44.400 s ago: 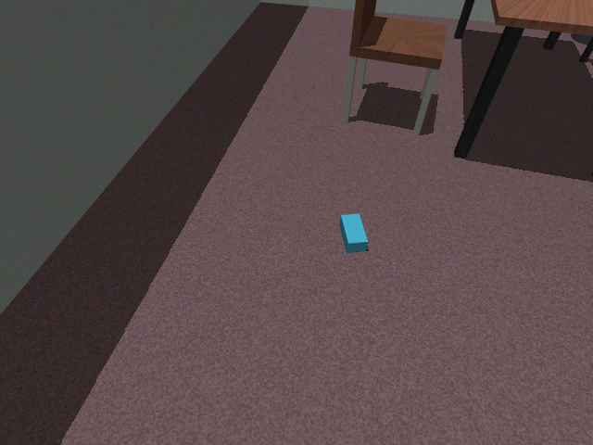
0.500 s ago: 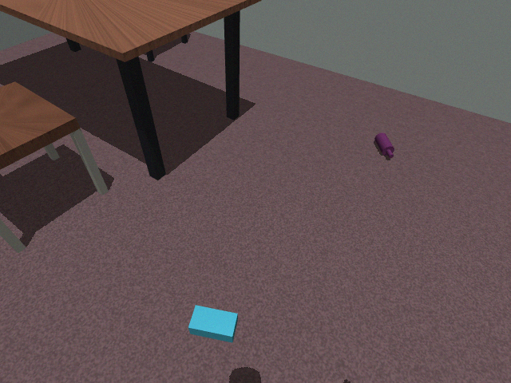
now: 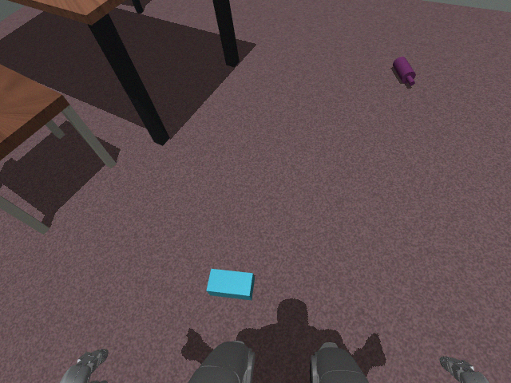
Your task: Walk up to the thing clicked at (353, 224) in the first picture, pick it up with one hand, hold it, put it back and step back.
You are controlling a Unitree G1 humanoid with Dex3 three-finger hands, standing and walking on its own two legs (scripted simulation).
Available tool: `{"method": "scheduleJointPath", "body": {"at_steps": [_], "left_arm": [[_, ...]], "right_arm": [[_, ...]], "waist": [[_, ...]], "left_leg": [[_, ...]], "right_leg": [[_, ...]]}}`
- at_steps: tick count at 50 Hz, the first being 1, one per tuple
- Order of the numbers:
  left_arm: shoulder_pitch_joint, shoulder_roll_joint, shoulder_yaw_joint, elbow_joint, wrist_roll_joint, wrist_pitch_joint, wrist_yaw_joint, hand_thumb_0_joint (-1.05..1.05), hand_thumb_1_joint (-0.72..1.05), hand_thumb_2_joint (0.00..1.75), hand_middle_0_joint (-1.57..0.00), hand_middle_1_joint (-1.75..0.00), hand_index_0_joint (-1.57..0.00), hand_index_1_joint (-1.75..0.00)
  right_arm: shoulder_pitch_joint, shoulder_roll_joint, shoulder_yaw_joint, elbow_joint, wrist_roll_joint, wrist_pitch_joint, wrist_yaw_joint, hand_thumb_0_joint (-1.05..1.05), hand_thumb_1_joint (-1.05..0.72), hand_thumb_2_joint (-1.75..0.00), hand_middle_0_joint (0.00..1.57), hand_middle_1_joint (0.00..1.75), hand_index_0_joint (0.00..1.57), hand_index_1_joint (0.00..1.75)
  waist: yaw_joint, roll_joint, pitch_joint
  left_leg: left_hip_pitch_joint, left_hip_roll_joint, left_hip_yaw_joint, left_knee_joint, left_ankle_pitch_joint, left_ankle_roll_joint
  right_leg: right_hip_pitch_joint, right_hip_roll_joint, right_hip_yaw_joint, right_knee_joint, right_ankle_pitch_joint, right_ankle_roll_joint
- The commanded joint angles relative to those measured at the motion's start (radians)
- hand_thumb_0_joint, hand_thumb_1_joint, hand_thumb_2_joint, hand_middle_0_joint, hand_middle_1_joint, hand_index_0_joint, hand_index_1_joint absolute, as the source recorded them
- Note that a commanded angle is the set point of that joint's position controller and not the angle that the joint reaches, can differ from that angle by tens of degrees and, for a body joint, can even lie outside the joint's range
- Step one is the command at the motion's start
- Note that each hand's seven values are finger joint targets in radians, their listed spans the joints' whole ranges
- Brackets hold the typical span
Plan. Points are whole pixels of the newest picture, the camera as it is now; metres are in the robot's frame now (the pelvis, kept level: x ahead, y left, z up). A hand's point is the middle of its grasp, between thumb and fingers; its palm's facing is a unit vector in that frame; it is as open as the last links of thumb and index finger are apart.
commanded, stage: walk up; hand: left
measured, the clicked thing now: (231, 284) +0.46 +0.20 -0.72
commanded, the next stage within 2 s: none
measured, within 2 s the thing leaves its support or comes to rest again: neither
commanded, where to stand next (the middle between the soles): +0.06 -0.02 m, yaw -3 degrees
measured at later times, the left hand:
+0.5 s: hand out of the picture +0.05 +0.26 -0.14, palm faces +0.00 -0.94 -0.33, open 7.4 cm
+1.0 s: hand (119, 375) +0.14 +0.27 -0.13, palm faces -0.02 -0.93 -0.35, open 7.4 cm
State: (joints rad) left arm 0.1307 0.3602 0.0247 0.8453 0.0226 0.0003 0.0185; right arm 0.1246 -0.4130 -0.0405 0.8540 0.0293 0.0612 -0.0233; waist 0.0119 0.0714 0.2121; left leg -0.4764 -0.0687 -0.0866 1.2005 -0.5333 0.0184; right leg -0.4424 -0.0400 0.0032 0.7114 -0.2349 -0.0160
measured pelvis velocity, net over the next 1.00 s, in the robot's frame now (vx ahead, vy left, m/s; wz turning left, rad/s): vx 0.03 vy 0.01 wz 0.01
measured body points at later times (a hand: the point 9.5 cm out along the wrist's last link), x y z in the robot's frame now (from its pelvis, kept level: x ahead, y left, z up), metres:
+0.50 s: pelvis +0.01 +0.01 +0.01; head +0.03 +0.01 +0.46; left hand +0.05 +0.31 -0.12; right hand +0.09 -0.32 -0.11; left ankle -0.03 +0.13 -0.71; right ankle +0.07 -0.12 -0.71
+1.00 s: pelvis +0.03 +0.01 +0.02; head +0.05 +0.01 +0.47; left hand +0.14 +0.32 -0.10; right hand +0.12 -0.30 -0.11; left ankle -0.03 +0.13 -0.71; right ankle +0.07 -0.12 -0.71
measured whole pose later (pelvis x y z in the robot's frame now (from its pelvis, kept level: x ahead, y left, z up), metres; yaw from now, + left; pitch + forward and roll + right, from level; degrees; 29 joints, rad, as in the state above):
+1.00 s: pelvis +0.03 +0.01 +0.02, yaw +1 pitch -2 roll +0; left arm 0.07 0.36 0.00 1.07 0.01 -0.03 -0.01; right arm 0.12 -0.37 -0.02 1.07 -0.01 -0.01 0.00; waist -0.01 0.01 0.06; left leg -0.07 0.01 0.02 0.48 -0.37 0.00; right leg -0.26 -0.02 0.02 0.53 -0.24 0.02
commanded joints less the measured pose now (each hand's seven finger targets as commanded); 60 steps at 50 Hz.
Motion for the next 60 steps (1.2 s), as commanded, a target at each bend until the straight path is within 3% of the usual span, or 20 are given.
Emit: {"method": "scheduleJointPath", "body": {"at_steps": [1, 4, 6, 7, 9, 10, 13, 16, 18, 19, 20, 21, 22, 26, 33, 43, 54, 55, 58, 60], "left_arm": [[0.010, 0.250, 0.078, -0.052, 0.016, -0.023, 0.020, 0.00, 0.90, 0.90, -0.20, -0.30, -0.20, -0.30], [0.029, 0.284, 0.096, -0.045, 0.026, -0.011, 0.003, 0.00, 0.90, 0.90, -0.20, -0.30, -0.20, -0.30], [0.018, 0.295, 0.097, -0.027, 0.008, 0.007, -0.010, 0.00, 0.90, 0.90, -0.20, -0.30, -0.20, -0.30], [0.041, 0.252, 0.080, -0.020, -0.001, 0.012, -0.012, 0.00, 0.90, 0.90, -0.20, -0.30, -0.20, -0.30], [0.013, 0.168, 0.054, -0.022, -0.022, 0.005, -0.008, 0.00, 0.90, 0.90, -0.20, -0.30, -0.20, -0.30], [-0.074, 0.260, 0.080, -0.001, -0.010, -0.003, -0.002, 0.00, 0.90, 0.90, -0.20, -0.30, -0.20, -0.30], [-0.004, 0.189, 0.063, 0.048, -0.023, -0.024, -0.027, 0.00, 0.90, 0.90, -0.20, -0.30, -0.20, -0.30], [0.014, 0.191, 0.058, 0.086, -0.018, -0.042, -0.022, 0.00, 0.90, 0.90, -0.20, -0.30, -0.20, -0.30], [0.031, 0.223, 0.059, 0.095, -0.007, -0.055, -0.011, 0.00, 0.90, 0.90, -0.20, -0.30, -0.20, -0.30], [0.045, 0.250, 0.058, 0.101, -0.006, -0.060, -0.009, 0.00, 0.90, 0.90, -0.20, -0.30, -0.20, -0.30], [0.029, 0.298, 0.065, 0.103, -0.007, -0.057, -0.013, 0.00, 0.90, 0.90, -0.20, -0.30, -0.20, -0.30], [0.013, 0.303, 0.064, 0.102, -0.007, -0.050, -0.019, 0.00, 0.90, 0.90, -0.20, -0.30, -0.20, -0.30], [-0.001, 0.289, 0.055, 0.100, -0.006, -0.045, -0.022, 0.00, 0.90, 0.90, -0.20, -0.30, -0.20, -0.30], [-0.029, 0.206, 0.027, 0.123, -0.017, -0.055, -0.026, 0.00, 0.90, 0.90, -0.20, -0.30, -0.20, -0.30], [-0.025, 0.226, 0.028, 0.156, -0.029, -0.065, -0.011, 0.00, 0.90, 0.90, -0.20, -0.30, -0.20, -0.30], [-0.083, 0.213, 0.019, 0.170, -0.020, -0.048, -0.011, 0.00, 0.90, 0.90, -0.20, -0.30, -0.20, -0.30], [-0.121, 0.217, 0.017, 0.173, -0.019, -0.046, -0.006, 0.00, 0.90, 0.90, -0.20, -0.30, -0.20, -0.30], [-0.154, 0.257, 0.039, 0.152, -0.038, -0.025, 0.004, 0.00, 0.90, 0.90, -0.20, -0.30, -0.20, -0.30], [-0.103, 0.266, 0.048, 0.135, -0.043, -0.013, 0.018, 0.00, 0.90, 0.90, -0.20, -0.30, -0.20, -0.30], [-0.079, 0.295, 0.060, 0.118, -0.041, -0.002, 0.021, 0.00, 0.90, 0.90, -0.20, -0.30, -0.20, -0.30]], "right_arm": [[0.166, -0.185, -0.045, 0.025, -0.015, -0.028, 0.005, 0.00, -0.90, -0.90, 0.20, 0.30, 0.20, 0.30], [0.140, -0.181, -0.036, 0.039, -0.038, -0.060, 0.018, 0.00, -0.90, -0.90, 0.20, 0.30, 0.20, 0.30], [0.194, -0.172, -0.037, 0.088, -0.050, -0.081, 0.017, 0.00, -0.90, -0.90, 0.20, 0.30, 0.20, 0.30], [0.195, -0.172, -0.042, 0.107, -0.065, -0.090, 0.013, 0.00, -0.90, -0.90, 0.20, 0.30, 0.20, 0.30], [0.045, -0.288, -0.054, 0.049, -0.085, -0.099, 0.008, 0.00, -0.90, -0.90, 0.20, 0.30, 0.20, 0.30], [0.032, -0.313, -0.056, 0.056, -0.066, -0.098, 0.015, 0.00, -0.90, -0.90, 0.20, 0.30, 0.20, 0.30], [-0.062, -0.188, -0.019, 0.049, -0.070, -0.115, 0.017, 0.00, -0.90, -0.90, 0.20, 0.30, 0.20, 0.30], [0.013, -0.206, -0.031, 0.078, -0.052, -0.109, 0.024, 0.00, -0.90, -0.90, 0.20, 0.30, 0.20, 0.30], [0.052, -0.183, -0.027, 0.072, -0.039, -0.093, 0.023, 0.00, -0.90, -0.90, 0.20, 0.30, 0.20, 0.30], [0.065, -0.161, -0.023, 0.070, -0.033, -0.089, 0.023, 0.00, -0.90, -0.90, 0.20, 0.30, 0.20, 0.30], [0.082, -0.157, -0.023, 0.080, -0.041, -0.084, 0.018, 0.00, -0.90, -0.90, 0.20, 0.30, 0.20, 0.30], [0.090, -0.163, -0.027, 0.096, -0.047, -0.082, 0.018, 0.00, -0.90, -0.90, 0.20, 0.30, 0.20, 0.30], [0.094, -0.168, -0.030, 0.109, -0.049, -0.085, 0.020, 0.00, -0.90, -0.90, 0.20, 0.30, 0.20, 0.30], [0.043, -0.192, -0.028, 0.110, -0.044, -0.105, 0.023, 0.00, -0.90, -0.90, 0.20, 0.30, 0.20, 0.30], [0.039, -0.186, -0.024, 0.133, -0.032, -0.102, 0.014, 0.00, -0.90, -0.90, 0.20, 0.30, 0.20, 0.30], [-0.029, -0.178, -0.028, 0.148, -0.035, -0.089, 0.016, 0.00, -0.90, -0.90, 0.20, 0.30, 0.20, 0.30], [-0.030, -0.170, -0.029, 0.172, -0.035, -0.086, 0.018, 0.00, -0.90, -0.90, 0.20, 0.30, 0.20, 0.30], [-0.067, -0.199, -0.040, 0.163, -0.019, -0.061, 0.010, 0.00, -0.90, -0.90, 0.20, 0.30, 0.20, 0.30], [-0.046, -0.179, -0.049, 0.138, -0.006, -0.045, 0.003, 0.00, -0.90, -0.90, 0.20, 0.30, 0.20, 0.30], [-0.053, -0.163, -0.056, 0.109, -0.008, -0.033, 0.004, 0.00, -0.90, -0.90, 0.20, 0.30, 0.20, 0.30]], "waist": [[0.015, -0.277, -0.336], [0.038, -0.378, -0.303], [-0.001, -0.311, -0.247], [-0.011, -0.192, -0.211], [0.012, 0.095, -0.084], [-0.040, 0.085, -0.005], [0.032, 0.083, -0.032], [0.008, 0.111, -0.165], [-0.001, 0.060, -0.224], [0.000, -0.019, -0.262], [-0.015, -0.082, -0.242], [-0.026, -0.102, -0.220], [-0.035, -0.101, -0.217], [-0.015, -0.062, -0.209], [-0.018, -0.085, -0.262], [-0.012, -0.083, -0.214], [-0.022, -0.082, -0.261], [-0.012, -0.081, -0.153], [-0.001, -0.106, -0.270], [0.011, -0.155, -0.333]], "left_leg": [[0.021, 0.031, 0.019, -0.173, 0.052, -0.030], [0.059, 0.046, 0.107, -0.482, -0.071, -0.033], [0.242, 0.038, 0.134, -0.753, 0.089, -0.007], [0.333, 0.049, 0.074, -0.841, 0.157, 0.012], [0.250, 0.377, -0.466, -1.015, -0.117, 0.125], [0.005, 0.447, -0.493, -1.040, -0.233, 0.211], [0.096, 0.245, -0.107, -0.887, 0.210, 0.118], [0.195, 0.205, -0.023, -0.735, 0.438, 0.071], [0.190, 0.177, 0.004, -0.671, 0.418, 0.054], [0.123, 0.131, 0.025, -0.638, 0.254, 0.034], [0.125, 0.093, 0.056, -0.625, 0.033, 0.028], [0.156, 0.088, 0.055, -0.627, -0.033, 0.032], [0.217, 0.095, 0.045, -0.674, 0.003, 0.033], [0.283, 0.215, -0.094, -0.833, 0.204, 0.085], [0.320, 0.161, 0.032, -0.735, 0.528, 0.038], [0.286, 0.178, 0.019, -0.813, 0.363, 0.054], [0.356, 0.164, 0.062, -0.821, 0.474, 0.031], [0.302, 0.169, 0.050, -0.757, 0.761, 0.020], [0.320, 0.129, 0.078, -0.629, 0.817, 0.011], [0.275, 0.069, 0.087, -0.492, 0.618, 0.009]], "right_leg": [[0.258, -0.144, 0.219, -0.285, -0.268, -0.156], [0.281, -0.186, 0.251, -0.306, -0.351, -0.190], [0.148, -0.175, 0.206, -0.242, -0.301, -0.149], [0.033, -0.142, 0.169, -0.136, -0.285, -0.098], [-0.228, 0.053, 0.009, 0.109, -0.259, 0.012], [-0.077, -0.014, 0.101, 0.149, -0.281, 0.008], [0.079, 0.003, 0.043, -0.014, -0.125, -0.003], [0.245, 0.049, -0.035, -0.231, 0.028, -0.008], [0.356, 0.006, 0.047, -0.273, 0.116, -0.033], [0.388, -0.079, 0.179, -0.260, 0.113, -0.072], [0.308, -0.159, 0.285, -0.298, -0.088, -0.121], [0.240, -0.196, 0.340, -0.349, -0.262, -0.143], [0.186, -0.199, 0.333, -0.357, -0.260, -0.138], [0.152, -0.018, 0.076, -0.206, 0.035, -0.025], [0.281, -0.090, 0.109, -0.196, 0.425, -0.066], [0.279, -0.051, 0.078, -0.211, 0.248, -0.040], [0.325, -0.066, 0.095, -0.234, 0.354, -0.040], [0.258, -0.099, 0.104, -0.179, 0.659, -0.033], [0.338, -0.131, 0.112, -0.156, 0.829, -0.084], [0.358, -0.212, 0.210, -0.197, 0.818, -0.155]]}}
